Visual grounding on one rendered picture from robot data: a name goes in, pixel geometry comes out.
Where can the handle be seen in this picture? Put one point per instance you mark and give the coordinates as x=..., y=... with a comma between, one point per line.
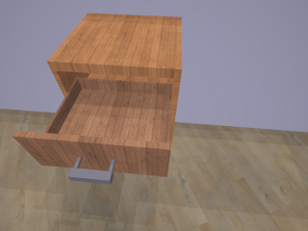
x=91, y=175

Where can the drawer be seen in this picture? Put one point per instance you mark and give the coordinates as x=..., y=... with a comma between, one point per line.
x=102, y=120

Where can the cabinet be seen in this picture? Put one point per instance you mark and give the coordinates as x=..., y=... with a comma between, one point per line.
x=122, y=47

